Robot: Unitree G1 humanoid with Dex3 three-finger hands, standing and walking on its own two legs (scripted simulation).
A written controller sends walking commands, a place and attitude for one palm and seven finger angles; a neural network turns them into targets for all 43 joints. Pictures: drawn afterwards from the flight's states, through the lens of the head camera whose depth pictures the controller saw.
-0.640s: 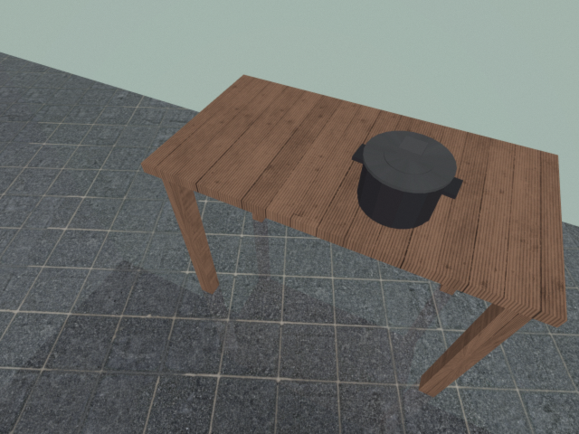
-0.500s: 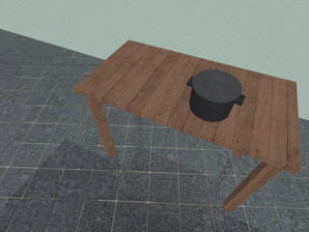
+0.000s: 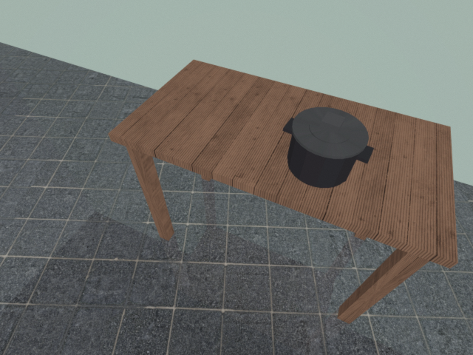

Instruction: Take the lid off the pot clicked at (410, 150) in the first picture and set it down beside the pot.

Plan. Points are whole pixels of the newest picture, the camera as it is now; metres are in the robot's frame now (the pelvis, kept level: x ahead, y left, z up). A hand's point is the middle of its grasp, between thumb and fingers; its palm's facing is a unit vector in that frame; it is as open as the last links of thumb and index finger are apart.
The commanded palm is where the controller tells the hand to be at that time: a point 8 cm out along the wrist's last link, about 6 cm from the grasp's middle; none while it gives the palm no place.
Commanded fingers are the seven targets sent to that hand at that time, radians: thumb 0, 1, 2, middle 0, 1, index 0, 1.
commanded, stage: turn to face it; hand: left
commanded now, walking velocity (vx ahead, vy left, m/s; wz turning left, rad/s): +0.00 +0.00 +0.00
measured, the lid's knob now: (332, 122) +0.62 -0.19 +0.04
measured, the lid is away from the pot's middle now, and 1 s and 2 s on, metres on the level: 0.00 0.00 0.00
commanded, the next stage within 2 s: take the last steps up to it in 0.82 s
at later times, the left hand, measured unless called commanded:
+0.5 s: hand out of the picture +0.03 +0.17 -0.17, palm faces -0.08 -0.96 -0.28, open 7.4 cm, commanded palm none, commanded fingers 0.00 0.90 0.90 -0.20 -0.30 -0.20 -0.30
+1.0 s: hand out of the picture +0.11 +0.17 -0.18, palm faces -0.23 -0.95 -0.20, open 7.4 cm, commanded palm none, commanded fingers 0.00 0.90 0.90 -0.20 -0.30 -0.20 -0.30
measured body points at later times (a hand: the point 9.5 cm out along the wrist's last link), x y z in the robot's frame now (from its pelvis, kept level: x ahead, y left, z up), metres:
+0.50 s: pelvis -0.01 -0.03 -0.02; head +0.02 -0.07 +0.43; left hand +0.04 +0.22 -0.15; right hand +0.01 -0.28 -0.18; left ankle -0.01 +0.11 -0.72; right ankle -0.01 -0.11 -0.74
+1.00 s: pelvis +0.00 +0.00 +0.00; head +0.03 +0.01 +0.44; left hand +0.12 +0.22 -0.16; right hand +0.00 -0.26 -0.14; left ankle +0.01 +0.10 -0.74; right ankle -0.01 -0.11 -0.74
